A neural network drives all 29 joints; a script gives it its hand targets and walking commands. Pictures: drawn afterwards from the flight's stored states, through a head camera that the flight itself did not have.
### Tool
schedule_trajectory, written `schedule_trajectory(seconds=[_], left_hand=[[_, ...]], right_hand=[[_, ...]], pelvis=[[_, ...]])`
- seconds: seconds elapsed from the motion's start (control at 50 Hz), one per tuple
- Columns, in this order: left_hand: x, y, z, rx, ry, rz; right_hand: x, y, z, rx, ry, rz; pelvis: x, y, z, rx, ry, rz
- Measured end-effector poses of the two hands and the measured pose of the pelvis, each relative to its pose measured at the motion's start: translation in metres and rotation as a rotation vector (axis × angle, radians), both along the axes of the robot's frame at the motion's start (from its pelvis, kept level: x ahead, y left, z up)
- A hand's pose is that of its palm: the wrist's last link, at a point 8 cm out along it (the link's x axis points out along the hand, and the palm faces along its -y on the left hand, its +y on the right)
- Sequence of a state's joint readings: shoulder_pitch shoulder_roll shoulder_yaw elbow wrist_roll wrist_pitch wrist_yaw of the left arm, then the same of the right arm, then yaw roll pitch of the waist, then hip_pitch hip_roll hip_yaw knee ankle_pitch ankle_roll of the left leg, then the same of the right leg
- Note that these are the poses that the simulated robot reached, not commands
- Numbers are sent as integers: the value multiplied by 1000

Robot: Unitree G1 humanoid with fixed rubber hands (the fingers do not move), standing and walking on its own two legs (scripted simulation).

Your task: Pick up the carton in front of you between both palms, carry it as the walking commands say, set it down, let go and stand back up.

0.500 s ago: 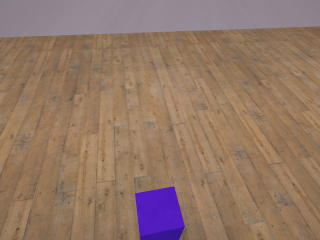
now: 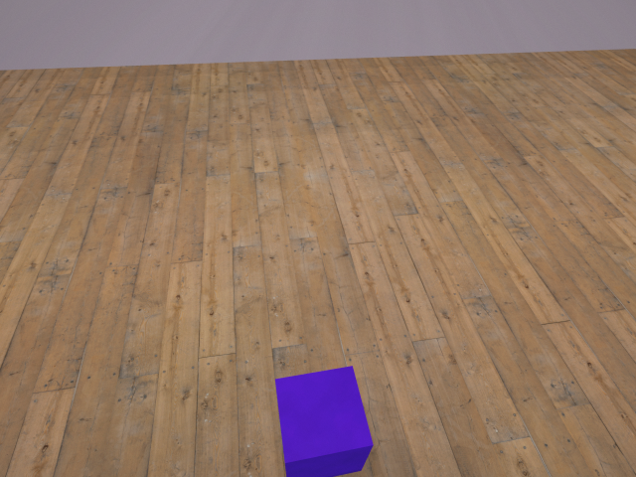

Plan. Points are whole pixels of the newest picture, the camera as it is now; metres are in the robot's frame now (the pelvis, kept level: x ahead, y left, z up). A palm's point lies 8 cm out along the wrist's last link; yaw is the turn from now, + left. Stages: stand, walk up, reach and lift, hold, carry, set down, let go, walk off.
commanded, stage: stand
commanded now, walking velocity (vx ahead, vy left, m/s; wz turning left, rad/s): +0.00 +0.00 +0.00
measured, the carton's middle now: (319, 426) +0.39 -0.02 -0.64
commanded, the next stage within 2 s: none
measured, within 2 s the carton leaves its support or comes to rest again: neither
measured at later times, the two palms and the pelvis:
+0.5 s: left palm out of the picture -0.08 +0.22 -0.15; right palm out of the picture -0.07 -0.22 -0.13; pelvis -0.02 +0.00 +0.00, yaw +0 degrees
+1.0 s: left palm out of the picture -0.11 +0.20 -0.14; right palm out of the picture -0.09 -0.21 -0.14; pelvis -0.04 +0.00 +0.01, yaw +0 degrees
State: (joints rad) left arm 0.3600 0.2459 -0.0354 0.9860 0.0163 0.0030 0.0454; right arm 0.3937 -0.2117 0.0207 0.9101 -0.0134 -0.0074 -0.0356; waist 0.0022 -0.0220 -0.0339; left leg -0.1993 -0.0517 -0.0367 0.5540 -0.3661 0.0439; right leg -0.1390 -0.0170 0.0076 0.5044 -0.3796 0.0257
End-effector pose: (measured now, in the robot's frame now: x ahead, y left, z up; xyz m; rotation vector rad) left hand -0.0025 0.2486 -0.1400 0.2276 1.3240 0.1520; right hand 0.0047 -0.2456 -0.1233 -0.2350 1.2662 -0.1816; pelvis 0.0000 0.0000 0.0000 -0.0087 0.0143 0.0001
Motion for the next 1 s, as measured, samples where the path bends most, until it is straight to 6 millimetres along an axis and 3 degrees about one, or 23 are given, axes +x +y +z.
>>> schedule_trajectory(seconds=[0.2, 0.44, 1.0], left_hand=[[-37, -12, -4, -29, 97, 19], [-68, -24, -5, -55, 163, 39], [-105, -45, -5, -91, 215, 72]], right_hand=[[-37, 13, -6, 31, 93, -20], [-66, 25, -9, 59, 155, -34], [-96, 37, -13, 94, 203, -59]], pelvis=[[-10, 1, 3, 0, -21, 3], [-22, 1, 5, 1, -35, 5], [-42, -1, 6, 4, -38, 6]])
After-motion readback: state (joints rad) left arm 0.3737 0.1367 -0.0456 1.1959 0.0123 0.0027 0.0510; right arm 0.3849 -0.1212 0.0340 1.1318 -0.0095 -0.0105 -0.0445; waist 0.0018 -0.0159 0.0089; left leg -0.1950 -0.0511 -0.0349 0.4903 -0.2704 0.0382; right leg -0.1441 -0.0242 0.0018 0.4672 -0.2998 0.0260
